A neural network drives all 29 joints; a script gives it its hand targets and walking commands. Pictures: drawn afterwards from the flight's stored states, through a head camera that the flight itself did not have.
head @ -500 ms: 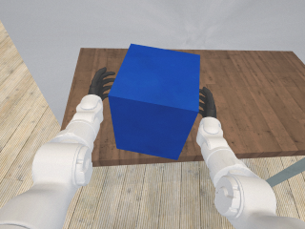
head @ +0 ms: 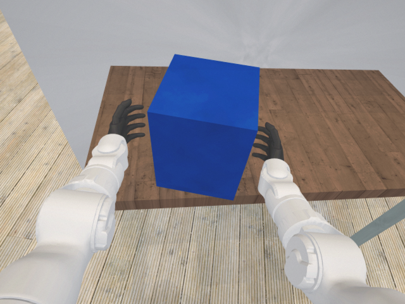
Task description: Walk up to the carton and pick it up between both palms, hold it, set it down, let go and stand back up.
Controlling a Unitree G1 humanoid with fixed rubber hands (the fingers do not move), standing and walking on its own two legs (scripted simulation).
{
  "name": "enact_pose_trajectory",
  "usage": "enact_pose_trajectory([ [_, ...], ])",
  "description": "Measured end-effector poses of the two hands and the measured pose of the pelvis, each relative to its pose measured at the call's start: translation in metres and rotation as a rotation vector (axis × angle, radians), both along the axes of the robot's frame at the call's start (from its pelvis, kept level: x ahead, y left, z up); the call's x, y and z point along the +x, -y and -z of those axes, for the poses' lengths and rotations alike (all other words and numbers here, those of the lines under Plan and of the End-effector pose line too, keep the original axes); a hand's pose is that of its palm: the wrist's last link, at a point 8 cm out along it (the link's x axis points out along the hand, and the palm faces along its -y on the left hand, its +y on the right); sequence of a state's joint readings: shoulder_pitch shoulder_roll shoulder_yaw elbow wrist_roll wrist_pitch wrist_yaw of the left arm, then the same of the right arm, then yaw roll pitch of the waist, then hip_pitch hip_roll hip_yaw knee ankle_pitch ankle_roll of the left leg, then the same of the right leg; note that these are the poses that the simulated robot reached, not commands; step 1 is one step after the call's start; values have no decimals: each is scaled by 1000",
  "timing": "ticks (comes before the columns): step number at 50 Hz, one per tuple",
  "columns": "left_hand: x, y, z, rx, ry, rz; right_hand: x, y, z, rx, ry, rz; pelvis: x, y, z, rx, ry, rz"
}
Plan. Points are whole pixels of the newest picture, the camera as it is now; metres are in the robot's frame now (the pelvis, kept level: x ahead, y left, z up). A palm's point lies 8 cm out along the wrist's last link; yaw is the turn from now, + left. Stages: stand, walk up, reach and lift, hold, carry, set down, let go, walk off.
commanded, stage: set down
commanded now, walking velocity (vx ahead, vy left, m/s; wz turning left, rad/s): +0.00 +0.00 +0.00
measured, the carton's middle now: (205, 130) +0.50 -0.02 +0.04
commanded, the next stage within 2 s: none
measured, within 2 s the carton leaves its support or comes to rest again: neither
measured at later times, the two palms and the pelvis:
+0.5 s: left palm (112, 165) +0.39 +0.19 +0.05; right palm (269, 172) +0.36 -0.14 +0.06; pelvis -0.02 +0.00 +0.00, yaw +0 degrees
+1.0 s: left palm (98, 182) +0.35 +0.21 +0.05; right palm (280, 195) +0.31 -0.15 +0.06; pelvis -0.03 +0.01 +0.00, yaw +0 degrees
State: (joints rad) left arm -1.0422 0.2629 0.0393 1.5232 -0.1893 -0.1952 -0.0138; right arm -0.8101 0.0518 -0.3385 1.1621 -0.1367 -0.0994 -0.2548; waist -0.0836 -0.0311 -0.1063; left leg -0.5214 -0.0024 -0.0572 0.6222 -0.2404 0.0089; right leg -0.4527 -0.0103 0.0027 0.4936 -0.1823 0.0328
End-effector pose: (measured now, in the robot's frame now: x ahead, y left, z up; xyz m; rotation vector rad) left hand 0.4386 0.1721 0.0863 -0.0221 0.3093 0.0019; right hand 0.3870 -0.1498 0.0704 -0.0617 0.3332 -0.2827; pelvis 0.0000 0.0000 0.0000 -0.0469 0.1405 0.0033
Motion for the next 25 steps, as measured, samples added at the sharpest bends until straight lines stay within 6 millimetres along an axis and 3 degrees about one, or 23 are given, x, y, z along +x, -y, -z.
enact_pose_trajectory([
  [12, -16, -8, 7, 16, -25, 14, -13, -8, 0, -9, -4, -5, -11, -1, 3, -2, 25, -1],
  [25, -46, -14, 39, 8, -24, 37, -27, -12, 8, 23, 4, 20, -17, -2, 3, -3, 34, -1],
])
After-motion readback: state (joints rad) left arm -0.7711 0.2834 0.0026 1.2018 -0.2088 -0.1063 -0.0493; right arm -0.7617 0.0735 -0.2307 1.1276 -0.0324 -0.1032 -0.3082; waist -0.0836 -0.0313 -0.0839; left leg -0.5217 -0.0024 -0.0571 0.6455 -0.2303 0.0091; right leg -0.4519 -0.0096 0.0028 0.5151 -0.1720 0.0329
